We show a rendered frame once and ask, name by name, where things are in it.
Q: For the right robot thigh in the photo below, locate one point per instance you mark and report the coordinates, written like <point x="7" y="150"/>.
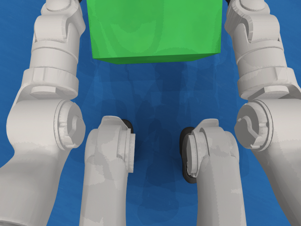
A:
<point x="220" y="195"/>

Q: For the carton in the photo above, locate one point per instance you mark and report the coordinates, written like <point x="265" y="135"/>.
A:
<point x="154" y="31"/>

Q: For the robot right forearm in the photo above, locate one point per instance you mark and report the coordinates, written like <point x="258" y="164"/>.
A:
<point x="259" y="52"/>

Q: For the robot left upper arm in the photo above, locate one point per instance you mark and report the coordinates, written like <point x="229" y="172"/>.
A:
<point x="42" y="134"/>

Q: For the robot left foot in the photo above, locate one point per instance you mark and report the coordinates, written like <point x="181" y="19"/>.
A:
<point x="129" y="125"/>

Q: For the robot right upper arm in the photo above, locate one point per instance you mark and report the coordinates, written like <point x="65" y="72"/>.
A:
<point x="271" y="129"/>

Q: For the robot left forearm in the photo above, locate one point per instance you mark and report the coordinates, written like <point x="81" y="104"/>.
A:
<point x="54" y="54"/>

